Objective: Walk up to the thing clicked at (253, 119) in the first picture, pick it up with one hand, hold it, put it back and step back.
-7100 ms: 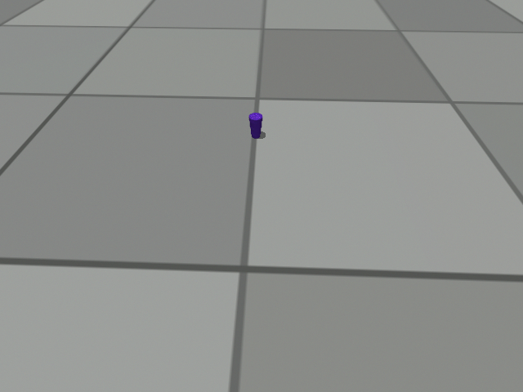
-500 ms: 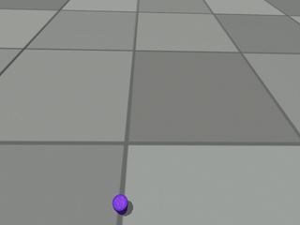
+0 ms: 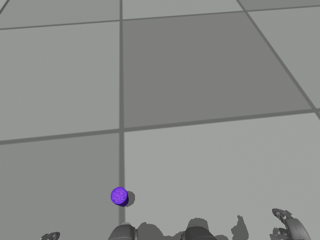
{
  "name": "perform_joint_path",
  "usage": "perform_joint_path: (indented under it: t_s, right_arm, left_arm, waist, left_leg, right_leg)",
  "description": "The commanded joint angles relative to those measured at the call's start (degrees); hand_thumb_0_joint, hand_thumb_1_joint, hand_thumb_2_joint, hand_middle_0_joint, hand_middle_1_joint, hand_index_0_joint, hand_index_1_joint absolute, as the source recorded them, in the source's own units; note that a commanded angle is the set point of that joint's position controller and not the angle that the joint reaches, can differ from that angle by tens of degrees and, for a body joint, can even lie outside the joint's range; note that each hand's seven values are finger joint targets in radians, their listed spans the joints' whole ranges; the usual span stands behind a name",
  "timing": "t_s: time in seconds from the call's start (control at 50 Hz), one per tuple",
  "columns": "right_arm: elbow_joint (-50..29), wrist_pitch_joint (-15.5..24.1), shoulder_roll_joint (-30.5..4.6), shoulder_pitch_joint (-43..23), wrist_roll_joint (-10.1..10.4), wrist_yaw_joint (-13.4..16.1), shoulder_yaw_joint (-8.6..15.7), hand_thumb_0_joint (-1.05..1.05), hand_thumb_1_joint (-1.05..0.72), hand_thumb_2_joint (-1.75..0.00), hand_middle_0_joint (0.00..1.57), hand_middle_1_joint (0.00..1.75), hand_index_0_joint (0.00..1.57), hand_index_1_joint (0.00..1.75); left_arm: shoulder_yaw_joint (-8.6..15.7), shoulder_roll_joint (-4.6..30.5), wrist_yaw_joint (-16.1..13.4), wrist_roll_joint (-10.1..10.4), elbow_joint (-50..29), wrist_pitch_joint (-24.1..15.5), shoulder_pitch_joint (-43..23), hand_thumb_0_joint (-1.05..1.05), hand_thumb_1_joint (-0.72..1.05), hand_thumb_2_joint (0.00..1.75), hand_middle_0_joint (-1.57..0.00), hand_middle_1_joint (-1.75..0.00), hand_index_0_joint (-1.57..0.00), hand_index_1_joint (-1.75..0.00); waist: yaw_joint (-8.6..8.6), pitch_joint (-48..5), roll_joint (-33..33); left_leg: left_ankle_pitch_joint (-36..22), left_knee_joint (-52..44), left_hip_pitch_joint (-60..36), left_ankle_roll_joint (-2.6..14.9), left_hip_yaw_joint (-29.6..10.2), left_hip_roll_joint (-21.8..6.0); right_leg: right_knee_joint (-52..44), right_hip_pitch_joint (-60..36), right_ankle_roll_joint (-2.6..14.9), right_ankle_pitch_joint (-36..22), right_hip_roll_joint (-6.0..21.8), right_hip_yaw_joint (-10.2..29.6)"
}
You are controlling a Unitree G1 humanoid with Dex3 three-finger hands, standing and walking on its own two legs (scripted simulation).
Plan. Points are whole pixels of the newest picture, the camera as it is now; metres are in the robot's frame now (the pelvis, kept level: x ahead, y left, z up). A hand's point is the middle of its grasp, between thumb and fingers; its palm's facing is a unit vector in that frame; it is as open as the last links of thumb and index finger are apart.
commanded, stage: walk up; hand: left
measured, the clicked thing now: (121, 198) +0.36 +0.22 -0.67
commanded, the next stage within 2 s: none
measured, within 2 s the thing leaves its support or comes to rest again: neither
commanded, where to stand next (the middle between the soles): +0.03 +0.01 m, yaw +1 degrees
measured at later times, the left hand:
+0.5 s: hand out of the picture +0.00 +0.30 -0.12, palm faces +0.10 -0.89 -0.44, open 7.4 cm
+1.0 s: hand out of the picture +0.05 +0.29 -0.15, palm faces +0.04 -0.94 -0.35, open 7.4 cm
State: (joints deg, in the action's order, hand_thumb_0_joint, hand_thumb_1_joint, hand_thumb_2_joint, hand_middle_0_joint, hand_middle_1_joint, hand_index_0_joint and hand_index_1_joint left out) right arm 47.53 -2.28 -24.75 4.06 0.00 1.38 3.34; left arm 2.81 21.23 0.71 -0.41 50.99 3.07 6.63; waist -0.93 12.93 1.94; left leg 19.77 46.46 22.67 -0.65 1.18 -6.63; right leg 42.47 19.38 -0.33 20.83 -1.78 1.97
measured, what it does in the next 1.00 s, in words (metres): steps on the spot: left foot, then left foot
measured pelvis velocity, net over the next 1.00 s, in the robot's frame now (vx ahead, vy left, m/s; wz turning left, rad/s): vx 0.00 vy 0.03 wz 0.06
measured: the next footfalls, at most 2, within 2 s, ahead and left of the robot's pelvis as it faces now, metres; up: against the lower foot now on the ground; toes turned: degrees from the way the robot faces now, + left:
left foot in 0.36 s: -0.02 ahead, +0.12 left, +0.00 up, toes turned +5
left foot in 0.96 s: +0.13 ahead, +0.15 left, +0.00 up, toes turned +4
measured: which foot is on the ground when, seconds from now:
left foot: up 0.00-0.34, down 0.36-0.68, up 0.70-0.94, down 0.96-1.00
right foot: down 0.00-0.98, up 1.00-1.00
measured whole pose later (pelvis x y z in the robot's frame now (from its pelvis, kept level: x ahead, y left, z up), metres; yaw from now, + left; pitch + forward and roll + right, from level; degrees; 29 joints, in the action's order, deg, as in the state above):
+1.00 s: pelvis +0.00 +0.03 +0.00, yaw +4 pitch -4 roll +1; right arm 47.9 0.8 -21.6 8.7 -0.3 1.5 2.3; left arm 1.6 22.5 0.1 0.6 47.7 3.1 11.6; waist 1.5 11.6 -2.6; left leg 10.3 37.8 23.4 1.4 1.7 1.2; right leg 48.9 17.3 0.8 26.8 0.3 2.7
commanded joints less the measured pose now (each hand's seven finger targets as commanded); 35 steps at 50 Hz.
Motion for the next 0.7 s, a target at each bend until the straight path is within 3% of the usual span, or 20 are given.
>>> perform_joint_path:
  t_s: [0.0,0.06,0.1,0.12,0.16,0.22,0.28,0.32,0.34,0.36,0.38,0.4,0.42,0.46,0.52,0.6,0.62,0.64,0.66,0.68]
  right_arm:
    - [-4.9,-0.8,-8.5,3.7,0.7,2.3,2.7,0.0,-0.9,-0.9,0.2,0.3,0.2,0.3]
    - [-1.5,-0.8,-10.1,7.0,1.8,1.7,3.0,0.0,-0.9,-0.9,0.2,0.3,0.2,0.3]
    - [-1.5,-0.6,-9.7,8.1,1.7,1.8,2.4,0.0,-0.9,-0.9,0.2,0.3,0.2,0.3]
    - [-1.3,-0.1,-9.8,9.1,1.3,1.7,2.2,0.0,-0.9,-0.9,0.2,0.3,0.2,0.3]
    - [-0.7,1.4,-9.8,8.6,0.6,0.8,1.7,0.0,-0.9,-0.9,0.2,0.3,0.2,0.3]
    - [-2.3,2.7,-10.8,6.5,-1.2,-1.3,2.1,0.0,-0.9,-0.9,0.2,0.3,0.2,0.3]
    - [-2.2,2.6,-10.3,8.3,-3.5,-3.1,2.9,0.0,-0.9,-0.9,0.2,0.3,0.2,0.3]
    - [-0.3,2.0,-7.9,13.2,-4.0,-4.0,3.0,0.0,-0.9,-0.9,0.2,0.3,0.2,0.3]
    - [0.4,1.8,-8.7,14.5,-4.1,-4.2,3.7,0.0,-0.9,-0.9,0.2,0.3,0.2,0.3]
    - [0.1,1.6,-10.9,14.9,-4.5,-4.2,4.1,0.0,-0.9,-0.9,0.2,0.3,0.2,0.3]
    - [-2.3,1.7,-14.2,10.8,-3.9,-4.2,4.3,0.0,-0.9,-0.9,0.2,0.3,0.2,0.3]
    - [-3.0,1.6,-14.3,8.5,-3.4,-4.2,4.2,0.0,-0.9,-0.9,0.2,0.3,0.2,0.3]
    - [-3.7,1.6,-12.6,5.6,-3.3,-4.0,3.6,0.0,-0.9,-0.9,0.2,0.3,0.2,0.3]
    - [-4.2,2.0,-9.4,4.5,-3.4,-3.6,2.4,0.0,-0.9,-0.9,0.2,0.3,0.2,0.3]
    - [-2.9,3.0,-14.0,9.4,-2.1,-3.3,4.0,0.0,-0.9,-0.9,0.2,0.3,0.2,0.3]
    - [-3.7,3.0,-12.9,10.6,-1.2,-3.0,3.6,0.0,-0.9,-0.9,0.2,0.3,0.2,0.3]
    - [-3.9,3.3,-10.7,11.1,-0.8,-2.7,2.8,0.0,-0.9,-0.9,0.2,0.3,0.2,0.3]
    - [-5.6,3.8,-7.9,9.5,0.0,-2.7,1.8,0.0,-0.9,-0.9,0.2,0.3,0.2,0.3]
    - [-5.6,3.9,-8.6,7.0,-0.4,-2.3,1.8,0.0,-0.9,-0.9,0.2,0.3,0.2,0.3]
    - [-5.2,4.3,-10.3,7.3,-1.0,-1.7,2.1,0.0,-0.9,-0.9,0.2,0.3,0.2,0.3]
  left_arm:
    - [5.8,22.4,-1.3,-2.1,-7.8,-1.2,2.1,0.0,0.9,0.9,-0.2,-0.3,-0.2,-0.3]
    - [4.8,14.7,-2.0,-1.2,-9.1,-1.1,-2.8,0.0,0.9,0.9,-0.2,-0.3,-0.2,-0.3]
    - [4.8,13.1,-2.5,-1.3,-9.9,-1.2,-2.6,0.0,0.9,0.9,-0.2,-0.3,-0.2,-0.3]
    - [4.4,11.6,-2.6,-1.4,-10.2,-1.9,-0.4,0.0,0.9,0.9,-0.2,-0.3,-0.2,-0.3]
    - [4.4,10.5,-2.4,-1.6,-9.0,-3.2,4.3,0.0,0.9,0.9,-0.2,-0.3,-0.2,-0.3]
    - [6.9,16.2,-1.2,-2.4,-8.8,-4.4,9.4,0.0,0.9,0.9,-0.2,-0.3,-0.2,-0.3]
    - [7.6,20.0,-1.1,-1.6,-6.9,-4.5,10.9,0.0,0.9,0.9,-0.2,-0.3,-0.2,-0.3]
    - [6.3,18.6,-1.9,-1.2,-7.6,-4.5,5.9,0.0,0.9,0.9,-0.2,-0.3,-0.2,-0.3]
    - [5.0,16.0,-2.2,-1.2,-8.2,-4.6,4.5,0.0,0.9,0.9,-0.2,-0.3,-0.2,-0.3]
    - [4.0,12.7,-2.4,-0.8,-9.0,-4.8,2.4,0.0,0.9,0.9,-0.2,-0.3,-0.2,-0.3]
    - [3.8,11.7,-2.7,0.1,-9.1,-5.1,0.4,0.0,0.9,0.9,-0.2,-0.3,-0.2,-0.3]
    - [5.0,15.4,-2.9,-0.3,-7.4,-4.8,0.4,0.0,0.9,0.9,-0.2,-0.3,-0.2,-0.3]
    - [4.7,14.7,-2.7,0.2,-6.6,-5.0,2.7,0.0,0.9,0.9,-0.2,-0.3,-0.2,-0.3]
    - [3.6,12.0,-2.3,0.6,-4.4,-5.9,6.7,0.0,0.9,0.9,-0.2,-0.3,-0.2,-0.3]
    - [3.3,12.5,-0.7,-0.9,-3.9,-6.6,7.1,0.0,0.9,0.9,-0.2,-0.3,-0.2,-0.3]
    - [3.5,12.3,-0.4,-2.1,-2.7,-7.1,11.1,0.0,0.9,0.9,-0.2,-0.3,-0.2,-0.3]
    - [4.0,13.6,-0.6,-2.3,-2.6,-7.5,12.8,0.0,0.9,0.9,-0.2,-0.3,-0.2,-0.3]
    - [4.8,18.0,-0.8,-2.9,-2.4,-8.0,14.0,0.0,0.9,0.9,-0.2,-0.3,-0.2,-0.3]
    - [5.2,19.6,-0.3,-2.2,-2.2,-7.8,14.9,0.0,0.9,0.9,-0.2,-0.3,-0.2,-0.3]
    - [5.2,20.1,-0.2,-1.9,-2.8,-7.7,14.9,0.0,0.9,0.9,-0.2,-0.3,-0.2,-0.3]
  waist:
    - [3.48,-15.8,-20.0]
    - [0.52,-13.8,-11.8]
    - [1.26,-16.4,-12.5]
    - [2.36,-19.7,-11.0]
    - [4.78,-23.6,-10.3]
    - [6.95,-21.2,-14.6]
    - [4.28,-13.7,-12.0]
    - [0.1,-11.2,-8.4]
    - [-1.42,-10.2,-4.5]
    - [-2.42,-8.0,4.8]
    - [-2.41,-5.9,11.8]
    - [-2.69,-1.9,8.0]
    - [-0.19,0.1,5.7]
    - [1.06,-2.4,7.0]
    - [-1.04,-8.3,8.7]
    - [1.38,-11.7,3.6]
    - [2.76,-13.2,-1.3]
    - [3.32,-13.3,-12.5]
    - [4.49,-8.8,-12.3]
    - [4.74,-5.8,-10.9]
  left_leg:
    - [23.9,27.1,3.3,1.38,-8.7,10.7]
    - [13.2,32.9,5.6,0.7,-12.5,13.2]
    - [9.5,33.2,6.3,-0.86,-11.6,14.0]
    - [8.4,30.1,7.7,-0.96,-11.0,13.6]
    - [7.1,15.8,9.1,-1.16,-8.8,10.7]
    - [13.4,-0.3,11.9,0.37,-7.0,7.2]
    - [15.7,-11.8,-0.1,3.68,-4.7,6.4]
    - [1.0,-19.6,-13.8,4.98,-1.8,7.5]
    - [-3.3,-21.3,-20.2,5.82,-3.1,7.7]
    - [5.4,-27.4,-18.7,7.43,-15.0,1.2]
    - [19.8,-35.4,-8.9,12.32,-29.0,-8.6]
    - [23.0,-36.6,2.9,15.92,-29.3,-11.5]
    - [18.1,-35.1,6.2,15.81,-24.2,-10.1]
    - [5.5,-31.2,-0.2,12.77,-16.2,-3.7]
    - [10.8,-28.7,-10.4,12.7,-17.8,-5.1]
    - [2.4,-19.6,-12.3,11.5,-14.1,-4.6]
    - [-4.6,-12.9,-8.6,9.31,-11.4,-2.7]
    - [-2.6,-0.9,3.7,5.37,-4.8,4.9]
    - [11.4,3.2,12.1,3.56,-0.7,9.1]
    - [14.9,6.6,13.4,3.82,-4.6,6.9]
  right_leg:
    - [-19.7,-1.1,19.86,-41.9,25.5,31.3]
    - [-13.7,-3.4,13.33,-39.2,14.4,12.6]
    - [-12.3,-6.2,12.46,-36.5,13.1,10.6]
    - [-12.5,-12.9,13.03,-31.0,12.7,11.4]
    - [-17.0,-22.7,12.61,-4.4,12.2,13.0]
    - [-20.6,-27.4,16.15,14.2,19.4,22.9]
    - [-21.7,-12.2,13.24,10.1,20.2,18.3]
    - [-19.9,2.3,8.47,7.8,16.2,10.8]
    - [-17.5,9.9,5.4,9.1,12.6,7.2]
    - [-9.3,15.5,2.49,9.5,7.2,1.6]
    - [1.7,13.8,0.56,8.6,0.3,-5.7]
    - [11.8,7.6,0.75,11.6,1.7,-0.4]
    - [11.3,3.1,1.21,11.8,2.2,-0.6]
    - [5.5,2.8,1.48,7.4,2.4,-0.2]
    - [-3.1,2.6,1.12,4.7,2.0,-3.8]
    - [-17.9,-6.0,3.8,0.9,0.8,-3.4]
    - [-21.9,-13.1,5.31,0.7,3.3,2.7]
    - [-25.5,-19.7,9.46,0.9,12.5,20.0]
    - [-26.9,-20.8,14.95,0.8,20.6,29.5]
    - [-26.0,-18.2,18.54,-5.3,24.6,32.2]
